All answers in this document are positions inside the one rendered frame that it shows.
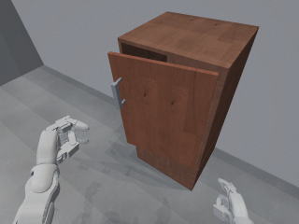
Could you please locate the robot left hand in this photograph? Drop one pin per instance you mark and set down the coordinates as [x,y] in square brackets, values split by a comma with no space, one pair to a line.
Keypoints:
[60,136]

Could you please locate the robot right hand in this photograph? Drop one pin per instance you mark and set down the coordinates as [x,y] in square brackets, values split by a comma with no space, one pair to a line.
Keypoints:
[233,206]

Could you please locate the cupboard door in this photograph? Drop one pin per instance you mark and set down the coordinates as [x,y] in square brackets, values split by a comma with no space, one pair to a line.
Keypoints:
[166,105]

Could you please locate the robot left forearm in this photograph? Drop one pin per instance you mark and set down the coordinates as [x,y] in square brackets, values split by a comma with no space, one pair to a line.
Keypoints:
[41,191]

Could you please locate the handle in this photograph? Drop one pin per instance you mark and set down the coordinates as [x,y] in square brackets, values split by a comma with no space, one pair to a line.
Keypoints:
[116,94]

